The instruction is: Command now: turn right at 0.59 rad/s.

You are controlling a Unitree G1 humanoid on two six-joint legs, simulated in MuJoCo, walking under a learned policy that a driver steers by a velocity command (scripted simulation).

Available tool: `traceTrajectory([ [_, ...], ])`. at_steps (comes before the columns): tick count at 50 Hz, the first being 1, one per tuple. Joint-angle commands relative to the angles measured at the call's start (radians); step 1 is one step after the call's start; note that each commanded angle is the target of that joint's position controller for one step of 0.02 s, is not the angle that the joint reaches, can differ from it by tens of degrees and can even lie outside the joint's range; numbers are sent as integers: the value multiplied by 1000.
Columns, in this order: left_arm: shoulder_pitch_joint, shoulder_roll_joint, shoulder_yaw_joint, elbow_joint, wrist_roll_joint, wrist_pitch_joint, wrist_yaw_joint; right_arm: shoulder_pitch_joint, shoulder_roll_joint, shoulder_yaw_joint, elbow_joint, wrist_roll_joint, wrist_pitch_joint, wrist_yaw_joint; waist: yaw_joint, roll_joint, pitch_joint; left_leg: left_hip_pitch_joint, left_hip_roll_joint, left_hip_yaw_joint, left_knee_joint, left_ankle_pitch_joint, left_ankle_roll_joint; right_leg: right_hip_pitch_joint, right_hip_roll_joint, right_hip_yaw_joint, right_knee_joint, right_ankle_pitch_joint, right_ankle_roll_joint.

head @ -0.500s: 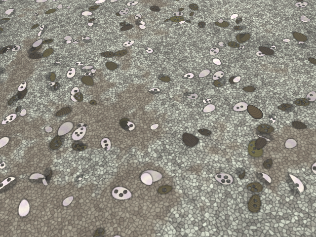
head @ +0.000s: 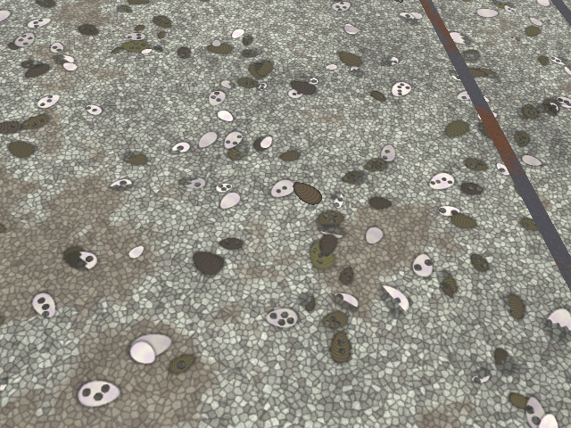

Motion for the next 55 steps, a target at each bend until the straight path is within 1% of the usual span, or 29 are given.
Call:
traceTrajectory([
  [1,-81,35,-1,-119,1,-16,-7,0,-187,-44,-62,-1,0,-9,-41,217,-96,208,251,-147,-107,389,217,-87,-53,-36,-110,9,20],
  [6,-70,38,-6,-134,4,-12,-24,-13,-236,-59,-69,17,5,15,-40,238,-105,138,279,-83,-86,409,206,110,-59,-115,-341,8,-18],
  [9,6,23,-5,-108,2,-11,-32,-7,-240,-56,-53,51,-3,31,6,213,-110,52,269,-77,-63,70,164,293,-23,-154,-585,108,-90],
  [10,72,32,2,-74,0,-15,-30,2,-200,-42,-42,52,-7,37,31,183,-116,-38,238,-49,-9,-58,131,432,2,-159,-654,125,-120],
  [11,160,55,13,-45,-6,-21,-23,11,-122,-15,-34,29,-16,47,62,67,-146,-172,179,25,155,-206,67,605,-63,-50,-699,121,-152],
  [12,213,165,26,-57,10,-34,-9,-31,-26,20,-88,-16,-29,61,60,-237,-159,-466,53,121,521,-435,-30,735,-344,376,-786,76,-267],
  [13,230,183,27,-66,29,-68,-23,-101,-136,-13,-110,20,-46,56,115,-185,-126,-577,19,-27,667,-423,-27,604,-444,586,-898,-61,-416],
  [14,191,133,11,-57,27,-93,-28,-117,-190,-32,-114,46,-53,57,93,-139,-41,-612,60,-63,707,-327,-12,568,-404,519,-927,-179,-398],
  [15,152,95,-1,-49,21,-108,-27,-96,-199,-37,-96,47,-58,60,69,-134,13,-613,83,-69,689,-220,4,531,-351,430,-940,-218,-353],
  [17,96,74,-15,-53,21,-116,-17,-59,-189,-40,-59,26,-69,59,35,-110,34,-574,99,-73,631,-57,2,503,-281,307,-964,-71,-300],
  [18,99,66,-18,-53,26,-122,-13,-49,-176,-38,-47,24,-74,63,29,-95,24,-553,93,-65,620,12,-1,502,-262,264,-975,26,-292],
  [21,135,59,-17,-33,24,-136,-8,-52,-142,-28,-34,22,-81,66,32,-45,-2,-558,84,-57,519,142,-26,549,-245,171,-988,206,-289],
  [26,181,81,-9,17,18,-138,-7,-143,-104,-7,-61,26,-85,76,66,-50,35,-508,59,-45,279,271,-54,529,-234,86,-1003,270,-282],
  [30,231,92,-3,63,9,-132,-7,-223,-96,7,-97,33,-98,96,92,-38,80,-491,43,-30,168,266,-30,556,-264,67,-986,317,-290],
  [33,234,102,3,86,-1,-124,-3,-223,-110,8,-113,33,-109,110,71,-53,80,-442,29,-24,109,202,14,600,-293,67,-941,416,-273],
  [35,217,120,7,91,2,-117,0,-151,-144,-5,-101,30,-111,106,26,-80,19,-305,-16,13,96,146,50,624,-287,50,-846,698,-251],
  [36,203,120,5,93,3,-110,3,-42,-172,-22,-73,27,-110,96,-37,-80,-61,-144,-54,45,78,149,78,611,-253,12,-706,900,-228],
  [37,210,97,-7,93,10,-108,7,124,-218,-43,-32,26,-107,84,-112,-64,-181,123,-36,27,102,172,115,504,-204,-25,-498,928,-193],
  [38,287,15,-35,63,27,-116,3,283,-309,-64,-13,5,-103,72,-121,121,-364,531,229,-339,119,81,240,160,-103,-56,-108,567,-130],
  [39,334,-50,-56,71,13,-137,0,331,-295,-56,10,13,-105,82,-95,320,-482,668,366,-767,-70,-172,325,-59,52,60,125,-184,-99],
  [40,213,53,-32,54,-13,-153,-8,277,-223,-33,11,31,-106,80,-115,247,-334,575,330,-731,-142,-272,279,-178,-11,94,214,-160,-108],
  [41,128,77,-28,26,-21,-165,-13,198,-199,-24,-2,32,-101,75,-92,195,-193,428,300,-598,-159,-223,248,-218,-67,43,194,-65,-121],
  [42,81,72,-30,20,-3,-174,-10,138,-182,-18,-17,23,-95,72,-65,113,-119,280,265,-506,-176,-117,237,-188,-109,15,141,21,-124],
  [43,75,65,-26,21,13,-174,-9,101,-161,-11,-29,11,-94,73,-30,100,-74,170,222,-438,-200,-20,234,-139,-137,13,86,77,-121],
  [44,101,51,-26,25,16,-169,-11,83,-148,-7,-37,2,-95,72,0,120,-75,109,198,-408,-226,27,239,-86,-151,18,62,112,-116],
  [47,105,14,-33,22,29,-151,-8,87,-155,-11,-32,21,-105,63,29,127,-46,14,167,-321,-283,123,268,-63,-157,-4,-45,150,-74],
  [50,-19,-3,-42,-20,36,-154,-4,126,-178,-20,-20,27,-104,46,-1,104,-4,-6,133,-257,-295,199,250,-94,-144,-14,-248,311,-39],
  [53,-146,-30,-53,-46,27,-170,-17,185,-201,-27,-7,36,-89,34,-50,107,1,-13,96,-215,-261,211,209,-18,-93,-32,-472,471,-26],
  [55,-209,-27,-54,-60,16,-178,-28,233,-208,-29,4,42,-79,30,-77,113,1,13,114,-247,-228,184,205,13,-69,-31,-541,501,-23],
])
